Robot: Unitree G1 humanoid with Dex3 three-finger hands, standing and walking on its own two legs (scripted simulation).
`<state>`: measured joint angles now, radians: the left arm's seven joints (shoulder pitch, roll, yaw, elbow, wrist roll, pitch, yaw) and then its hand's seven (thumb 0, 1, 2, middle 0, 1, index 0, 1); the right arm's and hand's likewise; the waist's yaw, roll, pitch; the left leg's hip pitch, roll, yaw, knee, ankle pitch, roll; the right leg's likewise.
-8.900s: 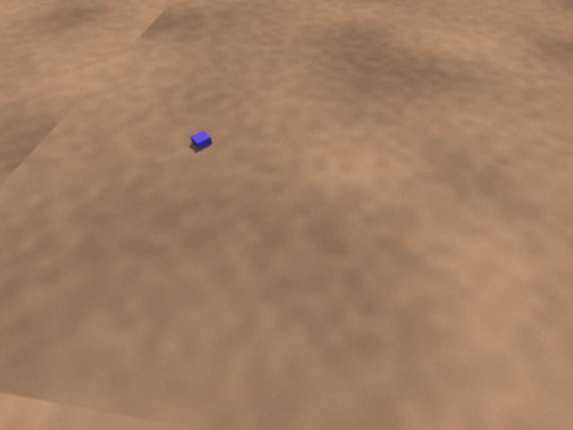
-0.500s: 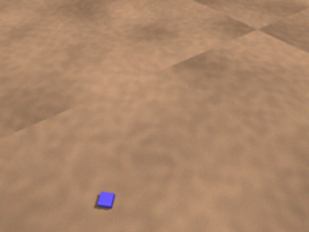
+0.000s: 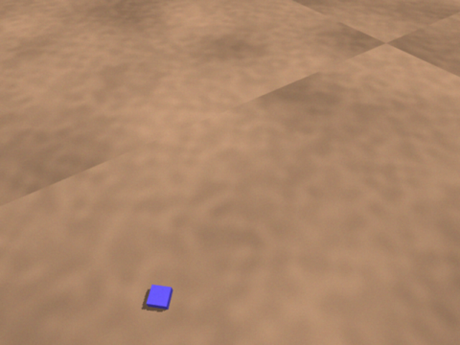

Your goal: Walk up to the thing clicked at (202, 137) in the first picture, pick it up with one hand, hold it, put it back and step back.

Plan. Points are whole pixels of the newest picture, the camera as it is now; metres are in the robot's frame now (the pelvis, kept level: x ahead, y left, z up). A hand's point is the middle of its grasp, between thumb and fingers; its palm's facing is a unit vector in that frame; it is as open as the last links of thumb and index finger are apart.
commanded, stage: stand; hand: left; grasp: from above
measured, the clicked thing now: (159, 296) +0.41 +0.30 -0.76
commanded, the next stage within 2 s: rise first in 0.66 s
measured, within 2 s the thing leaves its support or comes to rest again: neither
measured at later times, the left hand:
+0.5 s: hand out of the picture +0.07 +0.25 -0.16, palm faces -0.02 -0.94 -0.35, open 7.4 cm
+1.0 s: hand out of the picture +0.13 +0.26 -0.17, palm faces +0.00 -0.94 -0.34, open 8.9 cm
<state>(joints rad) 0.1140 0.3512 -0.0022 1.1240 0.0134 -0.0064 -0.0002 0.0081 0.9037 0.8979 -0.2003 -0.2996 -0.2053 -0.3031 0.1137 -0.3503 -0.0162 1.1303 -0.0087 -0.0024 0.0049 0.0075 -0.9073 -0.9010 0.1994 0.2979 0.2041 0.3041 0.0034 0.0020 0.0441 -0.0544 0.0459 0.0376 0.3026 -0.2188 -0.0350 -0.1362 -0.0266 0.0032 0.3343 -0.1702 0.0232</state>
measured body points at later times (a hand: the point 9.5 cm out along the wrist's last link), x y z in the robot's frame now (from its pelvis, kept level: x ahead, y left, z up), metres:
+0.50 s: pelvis +0.00 +0.00 +0.00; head +0.00 +0.00 +0.45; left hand +0.07 +0.30 -0.13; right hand +0.07 -0.30 -0.13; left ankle -0.03 +0.14 -0.75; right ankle +0.01 -0.13 -0.75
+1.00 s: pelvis -0.02 +0.00 -0.02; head +0.03 +0.01 +0.43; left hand +0.13 +0.31 -0.14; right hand +0.08 -0.27 -0.14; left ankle -0.03 +0.14 -0.75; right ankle +0.01 -0.13 -0.75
